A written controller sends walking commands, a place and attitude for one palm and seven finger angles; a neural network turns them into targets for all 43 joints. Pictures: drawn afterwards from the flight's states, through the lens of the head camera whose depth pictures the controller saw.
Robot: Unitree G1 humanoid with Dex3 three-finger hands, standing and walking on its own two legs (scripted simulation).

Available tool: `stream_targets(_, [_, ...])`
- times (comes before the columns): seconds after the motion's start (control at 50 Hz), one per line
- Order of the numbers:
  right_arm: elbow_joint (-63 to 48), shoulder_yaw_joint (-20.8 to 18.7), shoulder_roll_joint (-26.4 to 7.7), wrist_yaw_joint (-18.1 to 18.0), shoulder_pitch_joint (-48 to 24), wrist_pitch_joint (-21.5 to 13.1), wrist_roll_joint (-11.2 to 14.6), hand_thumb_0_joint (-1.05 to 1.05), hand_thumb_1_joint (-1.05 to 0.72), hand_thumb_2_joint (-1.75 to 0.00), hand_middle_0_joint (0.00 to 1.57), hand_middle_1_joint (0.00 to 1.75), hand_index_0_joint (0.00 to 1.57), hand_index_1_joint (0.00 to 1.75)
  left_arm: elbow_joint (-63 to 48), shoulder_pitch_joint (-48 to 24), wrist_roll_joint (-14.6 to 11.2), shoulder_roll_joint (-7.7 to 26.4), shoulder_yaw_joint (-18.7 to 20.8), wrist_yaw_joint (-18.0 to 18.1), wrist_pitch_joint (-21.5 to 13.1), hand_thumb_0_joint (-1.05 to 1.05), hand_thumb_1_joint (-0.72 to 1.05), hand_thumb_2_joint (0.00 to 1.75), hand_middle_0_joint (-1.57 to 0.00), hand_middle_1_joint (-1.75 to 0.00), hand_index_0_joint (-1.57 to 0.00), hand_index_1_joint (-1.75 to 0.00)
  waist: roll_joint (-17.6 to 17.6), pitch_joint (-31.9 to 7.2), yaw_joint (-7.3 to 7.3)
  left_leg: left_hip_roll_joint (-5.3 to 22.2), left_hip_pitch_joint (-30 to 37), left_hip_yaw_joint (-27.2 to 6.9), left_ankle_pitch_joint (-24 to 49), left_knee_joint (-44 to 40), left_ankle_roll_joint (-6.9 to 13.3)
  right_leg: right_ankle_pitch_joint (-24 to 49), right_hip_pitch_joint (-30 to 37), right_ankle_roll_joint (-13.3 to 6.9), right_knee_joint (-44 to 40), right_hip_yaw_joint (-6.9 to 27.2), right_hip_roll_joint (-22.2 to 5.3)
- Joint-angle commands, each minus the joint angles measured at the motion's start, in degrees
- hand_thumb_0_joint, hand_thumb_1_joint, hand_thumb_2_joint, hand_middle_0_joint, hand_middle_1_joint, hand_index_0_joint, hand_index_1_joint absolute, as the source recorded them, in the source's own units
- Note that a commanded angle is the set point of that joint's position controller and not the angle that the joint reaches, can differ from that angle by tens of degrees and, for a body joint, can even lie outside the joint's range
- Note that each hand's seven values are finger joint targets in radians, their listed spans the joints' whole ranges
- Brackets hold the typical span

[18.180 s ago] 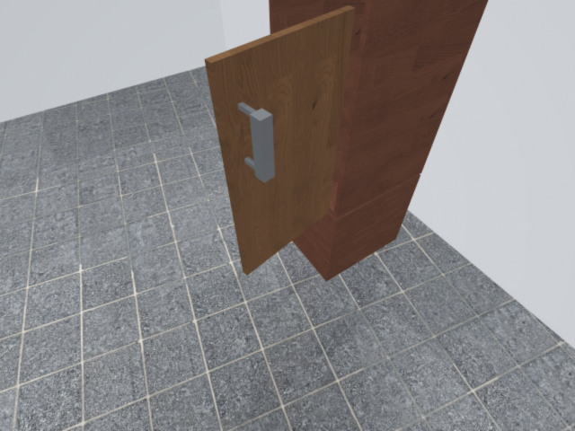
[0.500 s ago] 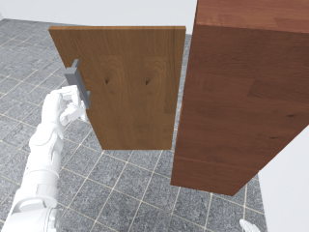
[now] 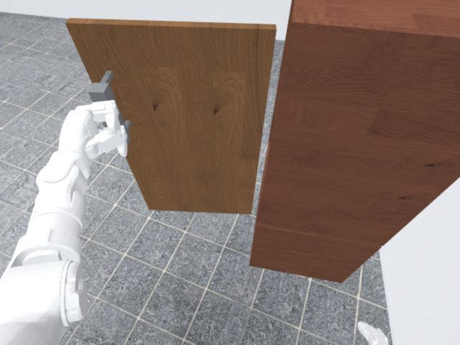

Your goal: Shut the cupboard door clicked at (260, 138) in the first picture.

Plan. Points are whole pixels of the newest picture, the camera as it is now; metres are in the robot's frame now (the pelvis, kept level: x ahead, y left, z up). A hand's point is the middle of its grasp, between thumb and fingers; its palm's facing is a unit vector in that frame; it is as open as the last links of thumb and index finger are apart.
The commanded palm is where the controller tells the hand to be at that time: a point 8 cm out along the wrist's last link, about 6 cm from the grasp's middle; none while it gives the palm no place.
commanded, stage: push the door shut along its arc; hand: left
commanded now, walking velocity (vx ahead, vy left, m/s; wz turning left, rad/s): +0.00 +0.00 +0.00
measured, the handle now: (115, 110) +0.52 +0.23 +0.12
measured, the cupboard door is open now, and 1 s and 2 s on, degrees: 98 76 62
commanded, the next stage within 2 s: pull the fist back off the door in 1.56 s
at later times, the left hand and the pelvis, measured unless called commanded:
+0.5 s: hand (141, 112) +0.50 +0.17 +0.13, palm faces -0.19 -0.98 +0.00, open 3.1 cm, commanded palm +0.49 +0.23 +0.12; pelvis +0.00 +0.01 -0.01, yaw -1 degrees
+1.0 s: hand (158, 93) +0.55 +0.15 +0.13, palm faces -0.32 -0.95 +0.01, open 3.1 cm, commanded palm +0.56 +0.20 +0.12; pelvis +0.01 +0.02 -0.02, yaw -2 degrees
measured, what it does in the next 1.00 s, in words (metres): stands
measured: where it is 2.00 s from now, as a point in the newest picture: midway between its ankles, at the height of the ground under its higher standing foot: outside the picture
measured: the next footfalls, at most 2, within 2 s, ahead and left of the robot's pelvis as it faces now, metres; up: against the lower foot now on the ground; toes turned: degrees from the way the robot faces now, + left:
none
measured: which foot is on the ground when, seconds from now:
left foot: down 0.00-1.00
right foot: down 0.00-1.00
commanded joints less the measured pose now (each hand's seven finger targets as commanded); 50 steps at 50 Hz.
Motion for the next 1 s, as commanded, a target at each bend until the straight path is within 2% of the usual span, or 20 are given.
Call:
stream_targets(0.0, [-4.81, -3.36, -9.10, -0.39, 4.23, -1.42, -0.06, 0.00, -0.90, -0.90, 0.20, 0.30, 0.20, 0.30, -7.97, -30.65, -0.88, 15.70, 2.87, -2.32, -5.18, 0.00, 0.90, 0.90, -1.30, -1.50, -1.30, -1.50, 1.02, -18.85, -2.40, -0.24, 3.42, -2.62, 11.29, -3.77, 0.47, 14.20, 8.57, -0.23, -2.75, 4.34, 0.25])
stream_targets(0.04, [-4.55, -3.57, -9.15, -0.24, 4.94, -1.41, 0.00, 0.00, -0.90, -0.90, 0.20, 0.30, 0.20, 0.30, -7.06, -32.29, -0.99, 13.80, 1.05, -3.55, -5.77, 0.00, 0.90, 0.90, -1.30, -1.50, -1.30, -1.50, 2.10, -20.36, -3.04, -0.02, 4.70, -3.05, 12.28, -3.34, 0.29, 14.77, 6.90, -0.31, -2.31, 4.04, 0.50])
stream_targets(0.1, [-3.57, -3.70, -10.05, -0.40, 6.81, -0.86, -0.09, 0.00, -0.90, -0.90, 0.20, 0.30, 0.20, 0.30, -2.24, -33.60, -1.40, 15.98, 2.26, -4.42, -5.38, 0.00, 0.90, 0.90, -1.30, -1.50, -1.30, -1.50, -2.44, -19.26, -4.40, 0.16, 1.46, -3.12, 10.75, -2.55, 0.72, 13.75, 6.33, 0.12, -2.20, 4.14, 0.66])
stream_targets(0.18, [-2.97, -3.98, -10.36, -0.16, 8.28, -0.55, -0.26, 0.00, -0.90, -0.90, 0.20, 0.30, 0.20, 0.30, -1.61, -37.58, 0.20, 19.11, 3.28, -4.78, -5.89, 0.00, 0.90, 0.90, -1.30, -1.50, -1.30, -1.50, 2.53, -21.84, -4.73, 0.13, 1.23, -3.09, 11.15, -1.66, 0.56, 13.77, 4.85, 0.12, -1.42, 4.62, 0.68])
stream_targets(0.2, [-2.86, -4.02, -10.39, -0.13, 8.88, -0.37, -0.35, 0.00, -0.90, -0.90, 0.20, 0.30, 0.20, 0.30, -1.51, -38.09, 0.06, 18.56, 2.65, -4.95, -6.25, 0.00, 0.90, 0.90, -1.30, -1.50, -1.30, -1.50, 1.22, -22.50, -5.18, 0.13, 1.15, -3.37, 11.67, -1.34, 0.72, 14.09, 5.12, 0.15, -1.14, 4.34, 0.85])
stream_targets(0.24, [-2.49, -4.17, -10.35, 0.03, 9.38, -0.27, -0.37, 0.00, -0.90, -0.90, 0.20, 0.30, 0.20, 0.30, -1.87, -40.07, 0.02, 17.12, 1.30, -5.63, -6.59, 0.00, 0.90, 0.90, -1.30, -1.50, -1.30, -1.50, 3.55, -23.50, -5.82, 0.41, 3.03, -3.61, 12.52, -1.16, 0.46, 14.28, 3.11, 0.12, -0.99, 4.00, 1.06])
stream_targets(0.28, [-2.42, -4.29, -10.64, 0.18, 10.13, -0.13, -0.45, 0.00, -0.90, -0.90, 0.20, 0.30, 0.20, 0.30, -1.49, -40.08, -0.23, 18.36, 2.55, -6.12, -6.66, 0.00, 0.90, 0.90, -1.30, -1.50, -1.30, -1.50, 4.60, -25.17, -5.51, 0.51, 4.27, -3.75, 13.89, -0.79, 0.32, 14.74, 2.79, -0.07, -0.72, 3.88, 1.28])
stream_targets(0.36, [-2.22, -4.19, -11.02, 0.17, 11.20, 0.40, -0.58, 0.00, -0.90, -0.90, 0.20, 0.30, 0.20, 0.30, 1.46, -41.07, 0.08, 20.67, 4.25, -6.03, -6.11, 0.00, 0.90, 0.90, -1.30, -1.50, -1.30, -1.50, 2.06, -23.14, -5.98, 0.62, 1.16, -3.61, 12.33, -0.73, 0.63, 13.86, 2.42, 0.17, -0.91, 3.94, 1.44])
stream_targets(0.44, [-1.88, -4.07, -11.34, 0.24, 12.32, 0.76, -0.71, 0.00, -0.90, -0.90, 0.20, 0.30, 0.20, 0.30, 3.57, -43.82, 1.51, 24.23, 5.64, -5.84, -6.19, 0.00, 0.90, 0.90, -1.30, -1.50, -1.30, -1.50, 2.78, -23.37, -6.69, 0.72, -0.25, -3.59, 11.90, -0.13, 0.69, 13.55, 1.97, 0.24, -0.61, 4.23, 1.58])
stream_targets(0.48, [-1.97, -3.96, -11.26, 0.28, 12.53, 0.86, -0.75, 0.00, -0.90, -0.90, 0.20, 0.30, 0.20, 0.30, 4.29, -44.79, 1.82, 22.73, 3.92, -6.48, -6.19, 0.00, 0.90, 0.90, -1.30, -1.50, -1.30, -1.50, 3.96, -23.34, -7.30, 0.76, 0.11, -3.65, 12.25, 0.08, 0.56, 13.45, 0.59, 0.15, -0.34, 4.04, 1.62])
stream_targets(0.6, [-1.54, -4.22, -11.73, 0.25, 14.32, 1.00, -1.26, 0.00, -0.90, -0.90, 0.20, 0.30, 0.20, 0.30, 5.17, -46.70, 1.32, 23.49, 4.92, -8.23, -6.25, 0.00, 0.90, 0.90, -1.30, -1.50, -1.30, -1.50, 5.57, -27.13, -7.55, 1.08, 4.62, -4.46, 18.87, 2.04, 0.28, 16.37, -1.98, -0.16, 1.14, 3.06, 2.20])
stream_targets(0.66, [-1.41, -4.06, -11.91, 0.33, 14.62, 1.49, -1.35, 0.00, -0.90, -0.90, 0.20, 0.30, 0.20, 0.30, 7.63, -48.18, 1.99, 23.64, 4.28, -8.50, -5.06, 0.00, 0.90, 0.90, -1.30, -1.50, -1.30, -1.50, 3.82, -24.45, -8.40, 1.21, 1.58, -4.43, 16.67, 2.12, 0.34, 15.30, -3.14, 0.16, 1.00, 3.18, 2.17])
stream_targets(0.7, [-1.54, -4.08, -11.78, 0.23, 14.93, 1.55, -1.34, 0.00, -0.90, -0.90, 0.20, 0.30, 0.20, 0.30, 7.61, -49.77, 2.25, 21.68, 2.52, -8.34, -5.09, 0.00, 0.90, 0.90, -1.30, -1.50, -1.30, -1.50, 4.82, -24.30, -9.34, 1.10, 2.61, -4.39, 17.08, 2.58, 0.44, 14.72, -5.12, 0.06, 1.31, 2.83, 2.25])
stream_targets(0.78, [-0.69, -4.02, -12.25, 0.20, 15.59, 1.65, -1.53, 0.00, -0.90, -0.90, 0.20, 0.30, 0.20, 0.30, 10.65, -54.08, 3.15, 21.32, 0.90, -8.59, -4.15, 0.00, 0.90, 0.90, -1.30, -1.50, -1.30, -1.50, 4.26, -23.00, -11.06, 1.37, 1.49, -5.17, 14.36, 3.28, 0.35, 11.82, -8.49, 0.15, 1.35, 2.81, 2.30])
stream_targets(0.8, [-0.36, -4.09, -12.35, -0.07, 16.22, 1.49, -1.63, 0.00, -0.90, -0.90, 0.20, 0.30, 0.20, 0.30, 9.58, -56.04, 2.87, 21.69, 1.29, -8.66, -4.59, 0.00, 0.90, 0.90, -1.30, -1.50, -1.30, -1.50, 5.35, -24.34, -11.46, 1.43, 3.55, -5.49, 16.63, 3.71, 0.36, 12.62, -9.29, -0.04, 1.85, 2.32, 2.30])
stream_targets(0.82, [-0.24, -4.21, -12.58, 0.10, 16.36, 1.50, -1.87, 0.00, -0.90, -0.90, 0.20, 0.30, 0.20, 0.30, 9.22, -56.41, 3.25, 23.29, 2.31, -8.88, -4.64, 0.00, 0.90, 0.90, -1.30, -1.50, -1.30, -1.50, 7.60, -26.98, -10.66, 1.47, 5.22, -5.81, 18.37, 4.21, -0.04, 13.27, -9.53, -0.11, 2.21, 2.56, 2.34])
stream_targets(0.88, [0.29, -4.27, -12.53, 0.13, 16.85, 1.75, -2.02, 0.00, -0.90, -0.90, 0.20, 0.30, 0.20, 0.30, 10.83, -57.67, 3.57, 21.92, 0.86, -9.56, -3.85, 0.00, 0.90, 0.90, -1.30, -1.50, -1.30, -1.50, 5.95, -26.85, -11.88, 1.66, 4.89, -6.08, 19.41, 5.27, 0.03, 13.77, -11.02, 0.03, 2.63, 2.24, 2.49])
stream_targets(0.9, [0.42, -4.18, -12.46, 0.00, 17.37, 1.66, -2.14, 0.00, -0.90, -0.90, 0.20, 0.30, 0.20, 0.30, 10.30, -58.56, 3.05, 21.45, 0.80, -9.64, -4.05, 0.00, 0.90, 0.90, -1.30, -1.50, -1.30, -1.50, 7.84, -27.28, -11.79, 1.66, 6.25, -6.22, 22.18, 5.55, -0.09, 14.63, -11.68, -0.23, 3.16, 1.82, 2.60])
stream_targets(0.94, [0.44, -4.42, -12.67, 0.32, 17.48, 1.86, -2.41, 0.00, -0.90, -0.90, 0.20, 0.30, 0.20, 0.30, 9.39, -58.16, 3.38, 23.67, 2.67, -9.82, -3.80, 0.00, 0.90, 0.90, -1.30, -1.50, -1.30, -1.50, 8.64, -31.04, -10.84, 1.73, 7.85, -6.43, 24.42, 6.46, -0.39, 16.16, -11.06, -0.20, 3.58, 2.09, 2.70])
stream_targets(0.98, [0.63, -4.33, -12.57, 0.29, 17.55, 2.15, -2.49, 0.00, -0.90, -0.90, 0.20, 0.30, 0.20, 0.30, 10.44, -59.53, 3.70, 24.03, 2.61, -9.92, -3.20, 0.00, 0.90, 0.90, -1.30, -1.50, -1.30, -1.50, 7.53, -29.47, -11.61, 1.64, 5.47, -5.89, 23.37, 6.73, -0.12, 16.89, -10.54, -0.05, 3.64, 2.10, 2.83])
